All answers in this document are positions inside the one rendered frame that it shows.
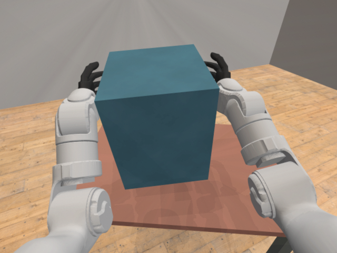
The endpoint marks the carton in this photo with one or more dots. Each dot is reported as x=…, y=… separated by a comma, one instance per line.
x=158, y=110

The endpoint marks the robot right hand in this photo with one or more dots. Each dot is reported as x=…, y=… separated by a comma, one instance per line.
x=221, y=68

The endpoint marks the robot left hand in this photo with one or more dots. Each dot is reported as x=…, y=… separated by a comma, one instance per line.
x=88, y=77

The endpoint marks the robot left forearm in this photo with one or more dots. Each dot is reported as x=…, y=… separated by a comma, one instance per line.
x=76, y=139

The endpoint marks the table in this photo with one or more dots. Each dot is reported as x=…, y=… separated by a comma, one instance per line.
x=220, y=204

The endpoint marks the robot right forearm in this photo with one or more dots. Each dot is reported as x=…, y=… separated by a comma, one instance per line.
x=260, y=141

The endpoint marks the robot left upper arm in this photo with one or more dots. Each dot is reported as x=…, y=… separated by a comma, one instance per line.
x=76, y=219

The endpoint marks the robot right upper arm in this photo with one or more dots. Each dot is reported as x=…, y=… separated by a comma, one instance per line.
x=283, y=193

